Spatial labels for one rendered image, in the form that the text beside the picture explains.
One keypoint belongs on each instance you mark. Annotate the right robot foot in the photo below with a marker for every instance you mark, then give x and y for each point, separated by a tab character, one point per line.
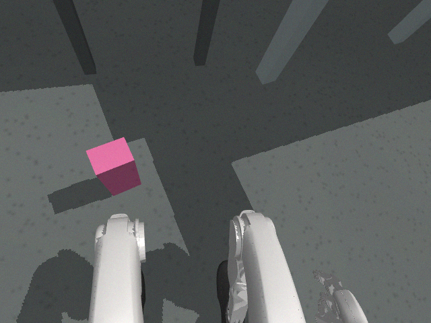
223	288

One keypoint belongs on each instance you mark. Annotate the right robot hand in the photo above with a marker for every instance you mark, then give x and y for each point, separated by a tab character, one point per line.
346	308

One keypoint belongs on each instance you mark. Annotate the carton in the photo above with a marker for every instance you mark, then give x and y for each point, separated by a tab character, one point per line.
115	166

